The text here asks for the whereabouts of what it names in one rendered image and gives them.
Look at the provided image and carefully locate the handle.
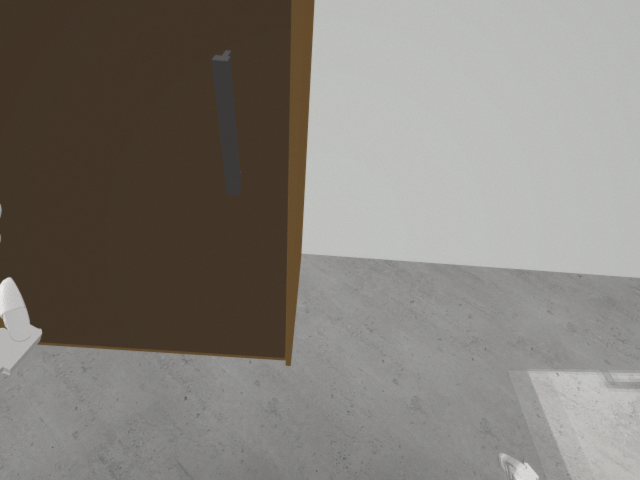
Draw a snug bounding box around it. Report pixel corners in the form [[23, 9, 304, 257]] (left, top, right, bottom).
[[212, 50, 241, 196]]

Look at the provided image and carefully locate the left robot hand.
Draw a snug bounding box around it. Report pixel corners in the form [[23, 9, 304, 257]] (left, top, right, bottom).
[[0, 205, 42, 376]]

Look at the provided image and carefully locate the right robot hand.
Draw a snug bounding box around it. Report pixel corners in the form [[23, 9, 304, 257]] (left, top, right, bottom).
[[497, 453, 539, 480]]

